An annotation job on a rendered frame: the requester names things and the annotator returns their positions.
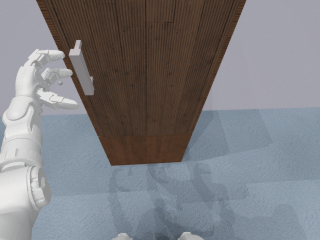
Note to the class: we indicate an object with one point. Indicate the robot right shin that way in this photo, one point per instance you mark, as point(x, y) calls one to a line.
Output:
point(185, 233)

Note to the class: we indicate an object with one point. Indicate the robot left shin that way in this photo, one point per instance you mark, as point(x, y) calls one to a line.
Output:
point(122, 234)

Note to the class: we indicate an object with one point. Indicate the handle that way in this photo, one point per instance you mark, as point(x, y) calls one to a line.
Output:
point(80, 67)

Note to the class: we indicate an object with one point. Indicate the cupboard door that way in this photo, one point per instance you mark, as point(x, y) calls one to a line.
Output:
point(151, 60)

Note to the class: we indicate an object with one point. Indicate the robot left forearm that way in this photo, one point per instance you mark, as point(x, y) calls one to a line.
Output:
point(23, 138)

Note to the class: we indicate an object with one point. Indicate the left robot upper arm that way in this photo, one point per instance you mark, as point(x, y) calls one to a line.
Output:
point(23, 193)

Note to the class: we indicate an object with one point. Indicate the robot left hand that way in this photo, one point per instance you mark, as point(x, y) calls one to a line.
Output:
point(29, 81)

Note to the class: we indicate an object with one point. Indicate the robot shin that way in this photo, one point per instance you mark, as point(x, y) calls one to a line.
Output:
point(122, 234)
point(185, 233)

